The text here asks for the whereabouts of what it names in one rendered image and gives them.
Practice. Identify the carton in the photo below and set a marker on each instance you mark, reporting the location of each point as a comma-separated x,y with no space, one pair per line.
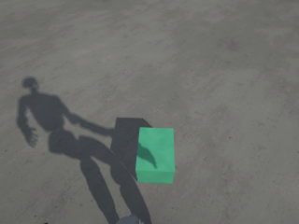
155,158

